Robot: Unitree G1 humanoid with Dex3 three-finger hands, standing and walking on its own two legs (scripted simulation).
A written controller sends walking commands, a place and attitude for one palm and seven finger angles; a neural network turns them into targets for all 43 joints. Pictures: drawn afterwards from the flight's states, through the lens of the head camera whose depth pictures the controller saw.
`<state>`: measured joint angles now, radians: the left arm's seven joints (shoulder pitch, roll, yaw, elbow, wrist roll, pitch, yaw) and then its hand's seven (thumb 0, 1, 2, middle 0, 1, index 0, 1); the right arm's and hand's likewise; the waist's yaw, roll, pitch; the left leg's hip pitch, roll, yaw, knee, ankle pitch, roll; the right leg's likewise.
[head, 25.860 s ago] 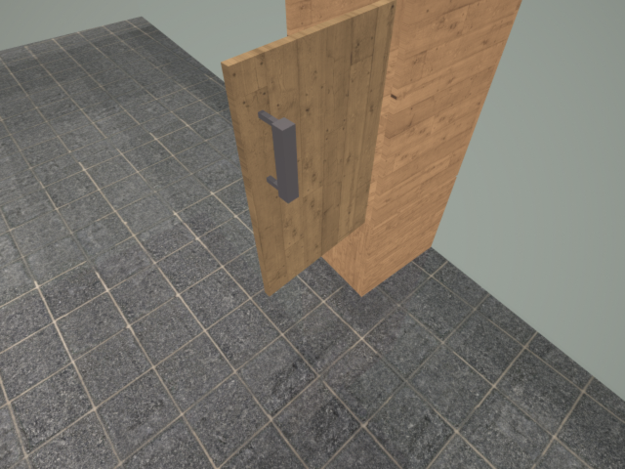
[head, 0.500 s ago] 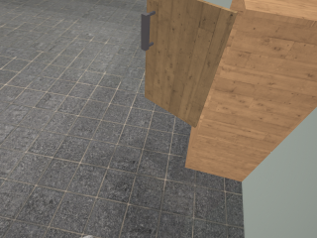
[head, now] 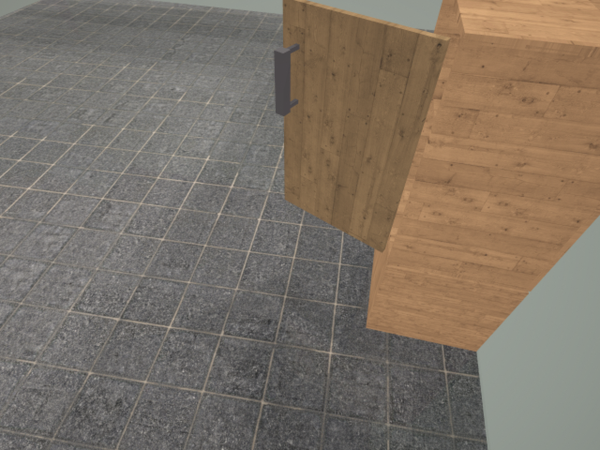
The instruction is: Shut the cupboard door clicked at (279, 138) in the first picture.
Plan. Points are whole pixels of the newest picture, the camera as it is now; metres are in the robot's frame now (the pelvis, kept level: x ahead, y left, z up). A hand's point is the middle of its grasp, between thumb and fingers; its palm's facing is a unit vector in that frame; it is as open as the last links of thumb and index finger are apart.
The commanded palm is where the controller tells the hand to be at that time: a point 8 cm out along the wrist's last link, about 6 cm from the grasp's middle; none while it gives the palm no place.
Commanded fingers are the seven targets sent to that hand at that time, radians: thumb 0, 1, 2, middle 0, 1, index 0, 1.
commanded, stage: let the arm hang, fingers relaxed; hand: left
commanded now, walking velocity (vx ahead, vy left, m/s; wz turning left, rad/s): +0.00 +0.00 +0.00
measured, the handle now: (288, 79) +0.88 +0.08 +0.08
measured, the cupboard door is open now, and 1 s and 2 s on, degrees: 66 66 66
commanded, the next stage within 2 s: look to check the result in 0.30 s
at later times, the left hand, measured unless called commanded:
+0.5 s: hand out of the picture -0.04 +0.16 -0.18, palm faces +0.03 -0.99 -0.16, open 7.4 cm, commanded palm none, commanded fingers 0.00 0.90 0.90 -0.20 -0.30 -0.20 -0.30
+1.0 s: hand out of the picture -0.01 +0.16 -0.18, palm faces +0.02 -0.99 -0.16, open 7.4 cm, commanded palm none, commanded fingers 0.00 0.90 0.90 -0.20 -0.30 -0.20 -0.30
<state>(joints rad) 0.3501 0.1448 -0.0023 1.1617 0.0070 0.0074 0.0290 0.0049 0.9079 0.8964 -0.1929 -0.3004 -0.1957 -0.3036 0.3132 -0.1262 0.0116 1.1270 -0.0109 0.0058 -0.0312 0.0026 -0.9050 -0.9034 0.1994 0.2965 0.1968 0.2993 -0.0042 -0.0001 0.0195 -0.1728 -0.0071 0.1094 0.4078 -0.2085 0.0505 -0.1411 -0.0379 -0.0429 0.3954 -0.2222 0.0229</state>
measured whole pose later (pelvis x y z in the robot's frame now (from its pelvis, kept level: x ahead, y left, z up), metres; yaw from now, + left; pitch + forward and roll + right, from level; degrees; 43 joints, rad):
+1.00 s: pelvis +0.00 +0.00 +0.00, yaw +0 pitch -2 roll +0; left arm 0.30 0.13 0.00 1.15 0.01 -0.01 0.03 0.00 0.90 0.90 -0.19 -0.30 -0.20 -0.30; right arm 0.30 -0.13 0.00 1.13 -0.01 0.00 -0.03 0.00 -0.90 -0.90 0.20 0.30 0.20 0.30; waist -0.01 -0.01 0.03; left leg -0.17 0.00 0.11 0.40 -0.21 0.04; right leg -0.14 -0.03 -0.04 0.40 -0.23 0.02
